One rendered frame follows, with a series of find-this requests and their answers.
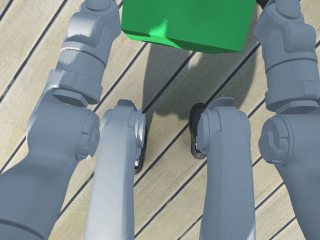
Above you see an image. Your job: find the carton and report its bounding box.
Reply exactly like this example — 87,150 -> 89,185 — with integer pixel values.
121,0 -> 256,54

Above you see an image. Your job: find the right robot hand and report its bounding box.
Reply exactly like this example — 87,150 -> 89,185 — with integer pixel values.
256,0 -> 269,10

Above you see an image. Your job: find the robot left forearm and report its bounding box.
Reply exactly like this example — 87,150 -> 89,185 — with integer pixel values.
26,0 -> 122,146

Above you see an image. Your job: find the robot left shin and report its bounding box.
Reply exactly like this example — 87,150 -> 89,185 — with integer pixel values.
100,98 -> 142,166

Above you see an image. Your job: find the robot shin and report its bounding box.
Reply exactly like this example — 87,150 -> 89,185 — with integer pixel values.
100,98 -> 142,166
195,97 -> 251,153

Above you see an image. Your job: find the robot right shin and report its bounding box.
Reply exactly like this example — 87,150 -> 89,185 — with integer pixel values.
195,97 -> 251,153

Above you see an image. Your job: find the robot right upper arm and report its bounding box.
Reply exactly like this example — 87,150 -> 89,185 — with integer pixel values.
258,114 -> 320,240

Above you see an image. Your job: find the robot left upper arm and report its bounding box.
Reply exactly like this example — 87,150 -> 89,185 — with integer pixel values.
0,100 -> 100,240

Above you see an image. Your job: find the robot right forearm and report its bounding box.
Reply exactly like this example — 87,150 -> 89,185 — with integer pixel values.
253,0 -> 320,115

